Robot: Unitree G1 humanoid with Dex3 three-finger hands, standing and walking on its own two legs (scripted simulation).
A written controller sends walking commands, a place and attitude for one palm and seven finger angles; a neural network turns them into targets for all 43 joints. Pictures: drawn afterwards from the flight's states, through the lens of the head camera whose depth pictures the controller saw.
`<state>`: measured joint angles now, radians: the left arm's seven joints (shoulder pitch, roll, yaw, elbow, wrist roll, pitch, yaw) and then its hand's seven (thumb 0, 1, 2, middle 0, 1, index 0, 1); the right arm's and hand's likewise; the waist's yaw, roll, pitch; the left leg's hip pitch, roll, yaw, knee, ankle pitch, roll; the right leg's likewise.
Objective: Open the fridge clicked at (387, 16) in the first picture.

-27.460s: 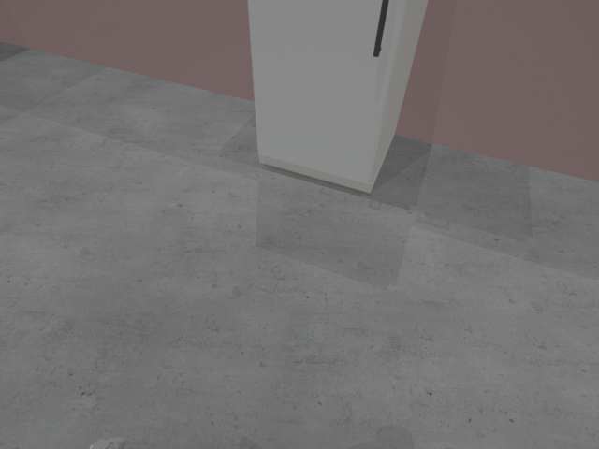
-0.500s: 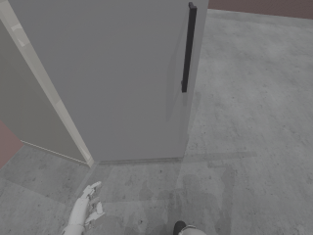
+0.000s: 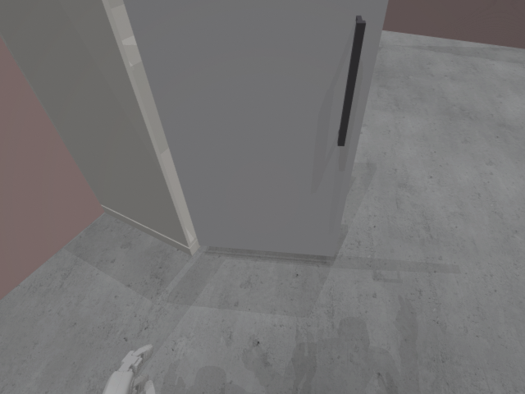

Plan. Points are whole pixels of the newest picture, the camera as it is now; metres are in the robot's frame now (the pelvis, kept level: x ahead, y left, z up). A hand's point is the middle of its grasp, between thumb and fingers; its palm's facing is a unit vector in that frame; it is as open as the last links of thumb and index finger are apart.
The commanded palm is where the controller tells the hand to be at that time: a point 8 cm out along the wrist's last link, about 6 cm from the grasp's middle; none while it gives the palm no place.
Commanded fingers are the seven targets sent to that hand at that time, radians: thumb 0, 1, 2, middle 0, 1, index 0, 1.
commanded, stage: stop stepping back and stand still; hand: right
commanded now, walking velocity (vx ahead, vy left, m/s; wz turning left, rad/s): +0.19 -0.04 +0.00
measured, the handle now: (349, 87) +0.79 -0.15 +0.10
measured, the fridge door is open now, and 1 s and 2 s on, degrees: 68 68 68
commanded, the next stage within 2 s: let the arm hang, fingers relaxed in 0.96 s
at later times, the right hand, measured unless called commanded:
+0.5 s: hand out of the picture +0.17 -0.29 +0.17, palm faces +0.49 +0.74 -0.46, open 7.4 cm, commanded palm +0.11 -0.32 +0.17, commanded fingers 0.00 -0.90 -0.90 0.20 0.30 0.20 0.30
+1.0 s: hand out of the picture +0.19 -0.30 +0.16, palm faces +0.40 +0.77 -0.50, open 7.4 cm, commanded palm +0.12 -0.34 +0.17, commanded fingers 0.00 -0.90 -0.90 0.20 0.30 0.20 0.30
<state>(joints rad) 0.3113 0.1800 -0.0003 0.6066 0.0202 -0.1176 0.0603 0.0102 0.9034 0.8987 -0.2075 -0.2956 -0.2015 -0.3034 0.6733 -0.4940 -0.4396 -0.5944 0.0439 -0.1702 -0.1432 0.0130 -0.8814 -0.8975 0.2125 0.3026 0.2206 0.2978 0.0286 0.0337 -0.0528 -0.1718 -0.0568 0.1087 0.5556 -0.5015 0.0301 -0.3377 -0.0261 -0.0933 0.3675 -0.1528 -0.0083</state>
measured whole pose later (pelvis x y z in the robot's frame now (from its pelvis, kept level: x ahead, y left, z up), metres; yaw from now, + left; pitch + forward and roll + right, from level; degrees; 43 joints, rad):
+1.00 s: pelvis -0.02 -0.04 -0.01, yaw +0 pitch +1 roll +1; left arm 0.19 0.19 -0.02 0.59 0.00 -0.13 0.04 0.01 0.90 0.90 -0.21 -0.30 -0.20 -0.30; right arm 0.54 -0.43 -0.43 -0.51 0.03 -0.22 -0.15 0.01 -0.89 -0.90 0.21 0.30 0.21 0.30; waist 0.02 -0.01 0.02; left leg -0.21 -0.01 0.05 0.48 -0.29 0.01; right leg -0.29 -0.03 -0.08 0.54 -0.27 -0.02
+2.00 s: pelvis -0.04 -0.05 +0.00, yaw -1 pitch -1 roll +0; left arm 0.10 0.32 0.01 1.10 0.02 -0.01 -0.01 0.00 0.91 0.90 -0.21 -0.30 -0.20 -0.30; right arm 0.10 -0.33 0.00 1.10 -0.02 -0.02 0.00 0.00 -0.90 -0.90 0.20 0.30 0.20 0.29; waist 0.00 -0.03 0.02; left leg -0.14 0.03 0.06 0.36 -0.20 -0.01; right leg -0.19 0.02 -0.08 0.35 -0.14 -0.05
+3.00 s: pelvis +0.00 -0.04 +0.00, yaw -1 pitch +0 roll +0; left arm 0.08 0.35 0.00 1.12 0.01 -0.01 0.00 0.00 0.91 0.90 -0.21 -0.30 -0.20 -0.30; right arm 0.10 -0.33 0.00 1.12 -0.01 -0.02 0.00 0.00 -0.90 -0.90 0.20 0.30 0.21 0.29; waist 0.01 -0.01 0.04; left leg -0.05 0.01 0.06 0.28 -0.22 0.01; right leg -0.11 0.01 -0.07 0.29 -0.17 -0.02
